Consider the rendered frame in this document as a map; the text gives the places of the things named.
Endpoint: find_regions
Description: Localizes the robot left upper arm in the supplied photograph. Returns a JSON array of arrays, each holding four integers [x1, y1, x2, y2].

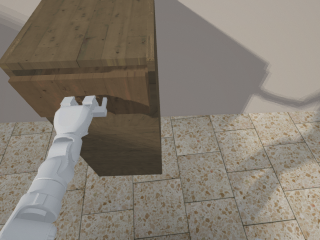
[[1, 218, 58, 240]]

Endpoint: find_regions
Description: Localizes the left robot forearm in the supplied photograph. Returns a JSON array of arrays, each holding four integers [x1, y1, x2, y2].
[[0, 133, 83, 240]]

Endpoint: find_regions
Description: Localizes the drawer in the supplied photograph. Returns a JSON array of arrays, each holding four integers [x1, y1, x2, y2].
[[8, 64, 151, 118]]

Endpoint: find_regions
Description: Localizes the handle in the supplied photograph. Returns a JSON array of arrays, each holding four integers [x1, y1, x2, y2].
[[92, 97, 108, 117]]

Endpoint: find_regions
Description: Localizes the cabinet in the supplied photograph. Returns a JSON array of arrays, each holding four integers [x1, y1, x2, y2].
[[0, 0, 162, 177]]

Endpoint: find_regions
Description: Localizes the robot left hand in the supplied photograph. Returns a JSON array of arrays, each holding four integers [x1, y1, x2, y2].
[[53, 95, 99, 138]]

